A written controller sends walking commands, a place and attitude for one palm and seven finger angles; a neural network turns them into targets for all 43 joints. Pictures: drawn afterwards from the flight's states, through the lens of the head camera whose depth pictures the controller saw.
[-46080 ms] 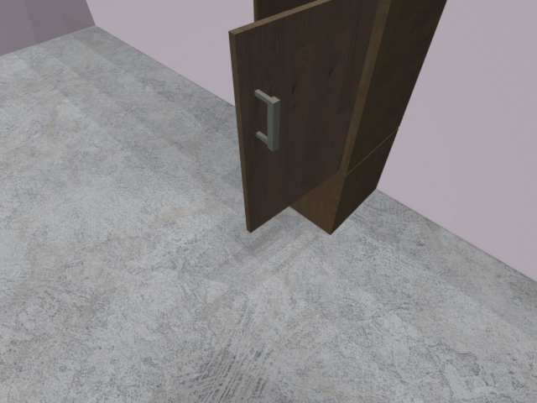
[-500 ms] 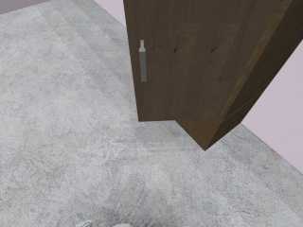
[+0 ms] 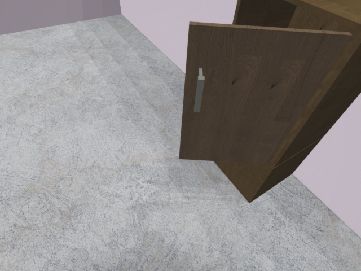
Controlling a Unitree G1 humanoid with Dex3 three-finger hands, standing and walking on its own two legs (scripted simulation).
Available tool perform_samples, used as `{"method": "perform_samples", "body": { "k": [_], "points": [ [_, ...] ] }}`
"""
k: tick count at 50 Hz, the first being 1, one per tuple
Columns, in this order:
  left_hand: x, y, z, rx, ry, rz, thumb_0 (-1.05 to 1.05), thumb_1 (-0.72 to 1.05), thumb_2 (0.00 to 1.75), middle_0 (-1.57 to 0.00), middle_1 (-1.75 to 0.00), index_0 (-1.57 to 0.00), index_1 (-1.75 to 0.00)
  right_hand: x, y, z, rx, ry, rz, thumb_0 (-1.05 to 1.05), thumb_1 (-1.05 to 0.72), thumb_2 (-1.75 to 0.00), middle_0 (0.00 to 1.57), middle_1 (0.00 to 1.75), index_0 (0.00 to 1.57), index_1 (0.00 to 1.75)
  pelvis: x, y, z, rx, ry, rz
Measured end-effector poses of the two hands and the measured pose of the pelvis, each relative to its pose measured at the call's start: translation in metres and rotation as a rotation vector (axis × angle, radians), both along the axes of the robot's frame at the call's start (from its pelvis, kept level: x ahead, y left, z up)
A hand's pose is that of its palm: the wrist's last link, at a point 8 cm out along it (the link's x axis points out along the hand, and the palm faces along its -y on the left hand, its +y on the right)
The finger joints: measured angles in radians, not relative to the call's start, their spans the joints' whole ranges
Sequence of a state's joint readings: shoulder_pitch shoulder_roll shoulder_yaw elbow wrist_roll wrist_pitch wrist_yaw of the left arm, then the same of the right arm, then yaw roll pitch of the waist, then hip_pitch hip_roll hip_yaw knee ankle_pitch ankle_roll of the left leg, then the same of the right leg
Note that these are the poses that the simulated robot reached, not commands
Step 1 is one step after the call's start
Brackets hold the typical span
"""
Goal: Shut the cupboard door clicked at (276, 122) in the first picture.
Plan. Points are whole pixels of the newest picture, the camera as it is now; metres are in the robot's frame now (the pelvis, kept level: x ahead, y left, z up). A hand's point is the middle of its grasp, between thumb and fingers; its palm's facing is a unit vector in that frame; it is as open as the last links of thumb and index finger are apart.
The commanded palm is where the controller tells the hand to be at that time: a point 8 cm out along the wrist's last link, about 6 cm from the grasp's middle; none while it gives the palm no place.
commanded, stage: come to a stop and stand still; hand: left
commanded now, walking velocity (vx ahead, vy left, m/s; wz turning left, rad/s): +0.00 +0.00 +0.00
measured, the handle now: (198, 90) +0.60 +0.00 +0.06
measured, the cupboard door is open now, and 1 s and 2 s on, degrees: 56 56 56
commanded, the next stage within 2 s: look again from close up in 0.18 s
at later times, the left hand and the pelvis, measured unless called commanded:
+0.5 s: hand out of the picture +0.03 +0.17 -0.18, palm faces +0.00 -0.98 -0.19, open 7.3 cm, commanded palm none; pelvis +0.03 +0.00 +0.00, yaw -1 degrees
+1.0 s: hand out of the picture +0.02 +0.14 -0.18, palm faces +0.02 -0.99 -0.16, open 7.4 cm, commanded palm none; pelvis +0.05 -0.02 +0.00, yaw +0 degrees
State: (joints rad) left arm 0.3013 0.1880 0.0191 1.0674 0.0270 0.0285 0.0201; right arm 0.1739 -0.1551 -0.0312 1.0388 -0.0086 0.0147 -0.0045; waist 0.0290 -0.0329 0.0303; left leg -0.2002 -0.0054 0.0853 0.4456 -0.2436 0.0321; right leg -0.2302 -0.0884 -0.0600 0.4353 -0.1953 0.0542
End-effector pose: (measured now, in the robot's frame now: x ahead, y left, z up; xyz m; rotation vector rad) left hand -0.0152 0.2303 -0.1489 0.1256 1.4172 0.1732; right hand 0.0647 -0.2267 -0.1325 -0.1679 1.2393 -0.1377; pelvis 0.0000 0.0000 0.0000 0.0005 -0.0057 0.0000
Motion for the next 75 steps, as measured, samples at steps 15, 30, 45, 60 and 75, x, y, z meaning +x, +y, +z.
{"method": "perform_samples", "body": {
  "k": [15, 30, 45, 60, 75],
  "points": [
    [0.002, -0.011, 0.004, -0.015, 0.066, -0.016, 0.00, 0.91, 0.90, -0.20, -0.30, -0.20, -0.30, -0.048, 0.006, -0.008, 0.022, 0.164, -0.053, 0.01, -0.92, -0.90, 0.20, 0.30, 0.20, 0.30, 0.019, 0.002, 0.003, 0.007, 0.005, -0.009],
    [0.048, -0.016, 0.005, 0.007, -0.011, -0.044, 0.01, 0.93, 0.90, -0.20, -0.30, -0.20, -0.30, -0.068, 0.025, -0.014, 0.082, 0.225, -0.097, 0.01, -0.91, -0.90, 0.20, 0.30, 0.20, 0.30, 0.032, -0.006, 0.003, 0.006, 0.000, -0.014],
    [0.039, -0.031, 0.003, -0.020, 0.032, -0.023, 0.00, 0.92, 0.90, -0.20, -0.30, -0.20, -0.30, -0.051, 0.010, -0.012, 0.054, 0.207, -0.089, 0.01, -0.91, -0.90, 0.20, 0.30, 0.20, 0.30, 0.041, -0.011, 0.003, 0.005, 0.005, -0.014],
    [0.058, -0.059, -0.003, -0.011, 0.082, -0.018, 0.00, 0.91, 0.90, -0.20, -0.30, -0.20, -0.30, -0.047, -0.025, -0.024, 0.052, 0.271, -0.133, 0.01, -0.91, -0.90, 0.20, 0.30, 0.20, 0.30, 0.073, -0.050, -0.009, 0.020, 0.035, -0.005],
    [0.057, -0.127, -0.018, -0.090, 0.188, 0.091, 0.00, 0.91, 0.90, -0.20, -0.30, -0.20, -0.30, 0.112, -0.086, -0.022, -0.045, 0.110, 0.013, 0.01, -0.91, -0.90, 0.20, 0.30, 0.20, 0.30, 0.128, -0.085, -0.019, -0.014, 0.020, 0.065]
  ]
}}
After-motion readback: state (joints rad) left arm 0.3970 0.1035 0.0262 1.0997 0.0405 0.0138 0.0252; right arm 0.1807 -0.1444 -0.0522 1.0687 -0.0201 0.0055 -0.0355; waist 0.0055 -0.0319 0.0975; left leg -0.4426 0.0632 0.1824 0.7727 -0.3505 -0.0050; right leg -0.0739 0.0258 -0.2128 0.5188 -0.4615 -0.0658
